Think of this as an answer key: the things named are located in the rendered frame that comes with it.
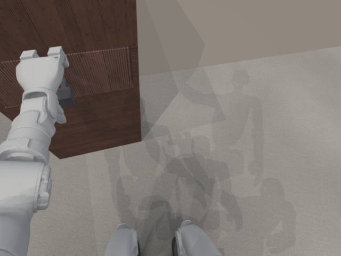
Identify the cabinet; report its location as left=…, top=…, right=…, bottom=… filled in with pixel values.
left=0, top=0, right=141, bottom=159

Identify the drawer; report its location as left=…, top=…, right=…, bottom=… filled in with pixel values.
left=0, top=47, right=132, bottom=107

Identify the robot left upper arm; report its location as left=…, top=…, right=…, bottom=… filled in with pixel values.
left=0, top=161, right=52, bottom=256

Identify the right robot thigh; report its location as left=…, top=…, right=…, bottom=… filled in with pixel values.
left=175, top=225, right=222, bottom=256

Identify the robot thigh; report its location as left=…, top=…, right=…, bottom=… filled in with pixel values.
left=175, top=225, right=222, bottom=256
left=104, top=228, right=138, bottom=256

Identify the left robot forearm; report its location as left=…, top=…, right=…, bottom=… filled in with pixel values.
left=0, top=87, right=58, bottom=165

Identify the handle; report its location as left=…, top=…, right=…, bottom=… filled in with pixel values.
left=56, top=78, right=75, bottom=107

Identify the robot left hand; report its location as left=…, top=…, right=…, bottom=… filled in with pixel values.
left=16, top=46, right=69, bottom=124

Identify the left robot thigh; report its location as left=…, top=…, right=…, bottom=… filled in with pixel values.
left=104, top=228, right=138, bottom=256

